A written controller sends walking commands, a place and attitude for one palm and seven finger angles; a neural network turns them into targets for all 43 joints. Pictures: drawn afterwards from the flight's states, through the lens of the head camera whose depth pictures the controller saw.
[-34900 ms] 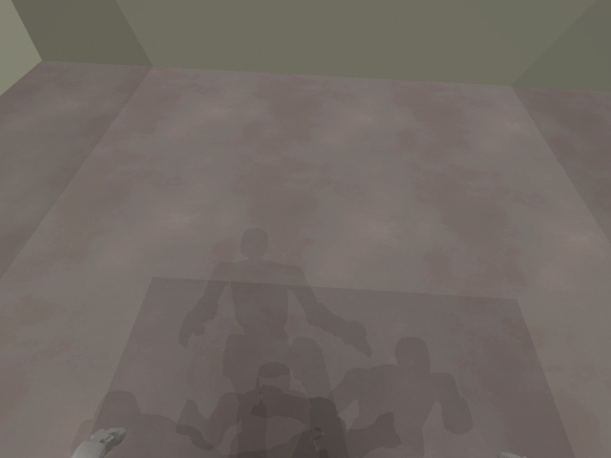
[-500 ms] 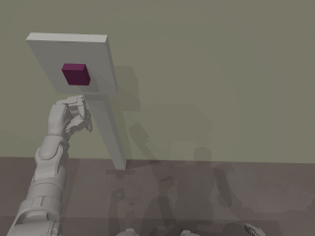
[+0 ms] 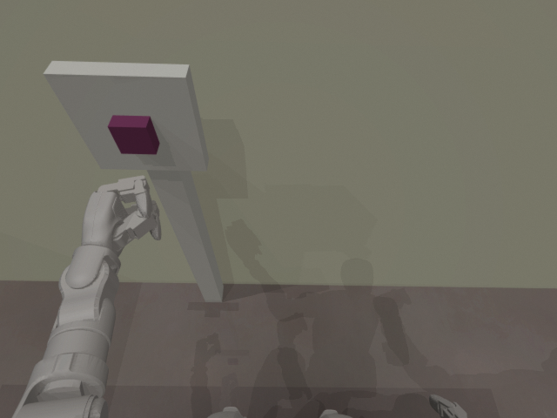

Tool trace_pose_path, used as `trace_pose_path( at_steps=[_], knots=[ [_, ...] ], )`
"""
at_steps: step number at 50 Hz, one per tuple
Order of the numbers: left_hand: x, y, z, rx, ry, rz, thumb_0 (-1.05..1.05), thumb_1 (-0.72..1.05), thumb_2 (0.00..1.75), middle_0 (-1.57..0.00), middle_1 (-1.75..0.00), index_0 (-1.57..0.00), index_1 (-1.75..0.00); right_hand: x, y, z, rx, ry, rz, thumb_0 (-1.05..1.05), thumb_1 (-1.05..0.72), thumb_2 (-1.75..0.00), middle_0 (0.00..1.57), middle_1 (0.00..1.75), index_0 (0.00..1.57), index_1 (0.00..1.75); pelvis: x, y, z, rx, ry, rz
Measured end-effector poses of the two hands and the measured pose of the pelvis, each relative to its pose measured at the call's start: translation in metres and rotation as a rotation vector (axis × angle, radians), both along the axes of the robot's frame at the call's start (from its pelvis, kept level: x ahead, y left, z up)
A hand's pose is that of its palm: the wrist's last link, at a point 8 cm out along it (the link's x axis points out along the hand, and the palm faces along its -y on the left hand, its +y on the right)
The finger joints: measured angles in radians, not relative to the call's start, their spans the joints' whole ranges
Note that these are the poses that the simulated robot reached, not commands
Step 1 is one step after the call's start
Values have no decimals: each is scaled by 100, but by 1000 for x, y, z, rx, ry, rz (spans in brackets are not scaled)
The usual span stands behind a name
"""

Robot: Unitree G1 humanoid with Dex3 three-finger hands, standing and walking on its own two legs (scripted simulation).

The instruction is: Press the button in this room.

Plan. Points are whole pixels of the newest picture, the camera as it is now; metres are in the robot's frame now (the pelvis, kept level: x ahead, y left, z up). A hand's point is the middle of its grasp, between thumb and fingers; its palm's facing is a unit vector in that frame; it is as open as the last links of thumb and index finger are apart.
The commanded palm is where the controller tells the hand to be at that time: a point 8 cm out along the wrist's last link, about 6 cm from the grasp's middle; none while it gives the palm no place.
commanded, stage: aim a knuckle at the button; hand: left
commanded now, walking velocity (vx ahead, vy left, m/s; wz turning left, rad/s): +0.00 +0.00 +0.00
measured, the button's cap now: (135, 133) +0.50 +0.23 +0.11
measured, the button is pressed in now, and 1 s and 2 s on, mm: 0 0 11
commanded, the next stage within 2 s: press the button with the knuckle in 0.24 s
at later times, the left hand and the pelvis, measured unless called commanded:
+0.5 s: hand (160, 203) +0.40 +0.18 +0.06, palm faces +0.02 -1.00 -0.02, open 3.1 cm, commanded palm +0.38 +0.24 +0.07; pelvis +0.00 +0.00 +0.00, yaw +0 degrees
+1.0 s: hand (170, 180) +0.44 +0.17 +0.07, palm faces +0.03 -1.00 -0.03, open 3.1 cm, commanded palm +0.42 +0.23 +0.07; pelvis +0.00 -0.01 +0.00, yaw -1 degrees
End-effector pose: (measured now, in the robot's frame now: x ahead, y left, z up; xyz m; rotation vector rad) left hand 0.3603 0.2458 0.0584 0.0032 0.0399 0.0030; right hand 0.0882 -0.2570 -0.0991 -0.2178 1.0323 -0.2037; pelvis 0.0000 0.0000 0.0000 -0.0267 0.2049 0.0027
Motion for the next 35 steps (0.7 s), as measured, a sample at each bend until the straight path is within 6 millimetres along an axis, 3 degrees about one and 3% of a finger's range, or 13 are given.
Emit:
trace_pose_path(
  at_steps=[8, 12, 21, 35],
  knots=[
    [9, -11, 14, 19, -63, -6, 1, 90, 90, -130, -150, -130, -150, 7, 5, 1, 3, -36, 4, 1, -90, -90, 21, 30, 20, 30, -1, 3, -1, 1, -4, -3],
    [15, -8, 12, 17, -22, 5, 1, 90, 90, -130, -150, -131, -150, 6, 9, 2, 14, -40, 3, 0, -90, -90, 21, 30, 20, 30, -2, 3, -1, 3, -3, -4],
    [14, -12, 5, 16, -23, 5, 1, 90, 90, -130, -150, -130, -150, -5, 8, -3, 16, 3, 1, 0, -90, -90, 21, 30, 20, 30, -3, 4, -2, 3, 5, -7],
    [41, -15, 13, 18, -17, 1, 1, 90, 90, -130, -150, -130, -150, -24, -2, -7, 2, 64, -35, 0, -90, -90, 21, 30, 20, 30, -2, 0, -3, 3, 20, -6]
  ],
)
